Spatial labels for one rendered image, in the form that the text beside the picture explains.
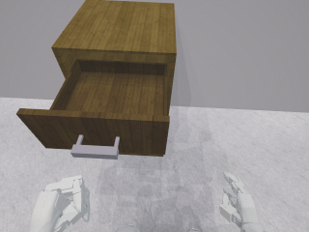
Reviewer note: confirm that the robot right hand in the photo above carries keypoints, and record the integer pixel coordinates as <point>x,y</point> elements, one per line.
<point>242,209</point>

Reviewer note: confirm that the cabinet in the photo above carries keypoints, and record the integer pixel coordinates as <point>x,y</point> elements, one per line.
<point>128,31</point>

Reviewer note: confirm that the drawer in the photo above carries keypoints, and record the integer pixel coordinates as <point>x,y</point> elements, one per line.
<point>102,100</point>

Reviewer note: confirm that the handle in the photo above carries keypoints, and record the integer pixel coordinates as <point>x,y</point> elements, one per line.
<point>95,151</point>

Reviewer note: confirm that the robot left hand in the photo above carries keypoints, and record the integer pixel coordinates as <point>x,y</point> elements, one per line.
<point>68,197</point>

